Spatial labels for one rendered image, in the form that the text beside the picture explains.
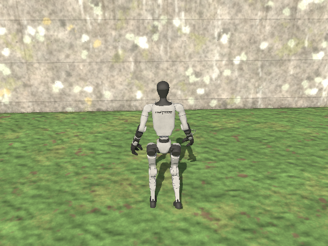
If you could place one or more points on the robot right hand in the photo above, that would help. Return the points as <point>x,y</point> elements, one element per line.
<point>191,141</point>

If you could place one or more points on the robot left upper arm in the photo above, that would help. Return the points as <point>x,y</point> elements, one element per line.
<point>144,117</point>

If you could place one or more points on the robot left hand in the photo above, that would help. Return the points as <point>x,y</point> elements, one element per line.
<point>133,148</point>

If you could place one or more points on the right robot forearm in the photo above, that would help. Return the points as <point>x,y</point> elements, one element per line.
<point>188,133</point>

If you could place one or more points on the humanoid robot head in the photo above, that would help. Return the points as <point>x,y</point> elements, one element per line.
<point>163,89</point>

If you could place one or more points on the left robot foot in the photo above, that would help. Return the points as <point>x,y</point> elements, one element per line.
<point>153,203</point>

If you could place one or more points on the robot right upper arm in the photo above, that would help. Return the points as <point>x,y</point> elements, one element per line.
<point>182,116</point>

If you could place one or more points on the left robot forearm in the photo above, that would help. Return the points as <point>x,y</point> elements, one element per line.
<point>137,137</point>

